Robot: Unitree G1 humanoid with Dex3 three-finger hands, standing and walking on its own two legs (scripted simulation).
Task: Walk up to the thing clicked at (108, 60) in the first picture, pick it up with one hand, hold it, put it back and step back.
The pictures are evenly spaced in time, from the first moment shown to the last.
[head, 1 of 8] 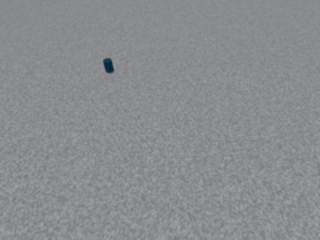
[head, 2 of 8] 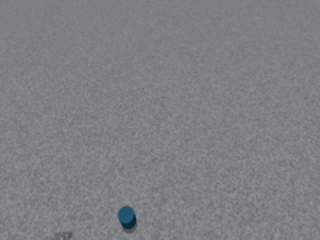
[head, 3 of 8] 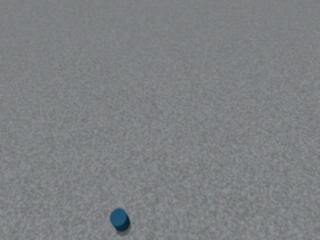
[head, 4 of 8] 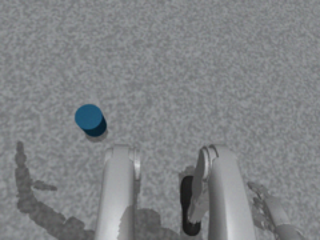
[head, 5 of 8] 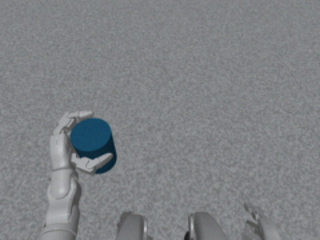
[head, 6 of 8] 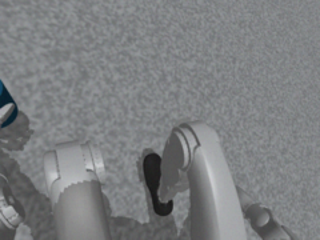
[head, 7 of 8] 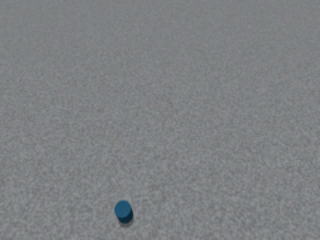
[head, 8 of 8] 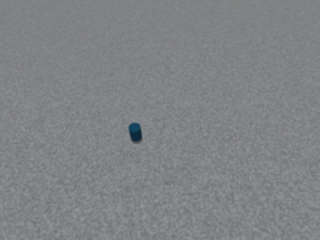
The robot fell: no
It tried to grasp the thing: yes
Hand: left
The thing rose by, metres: 0.71
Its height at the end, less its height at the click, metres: +0.00
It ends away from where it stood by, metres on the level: 0.01
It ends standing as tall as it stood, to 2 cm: yes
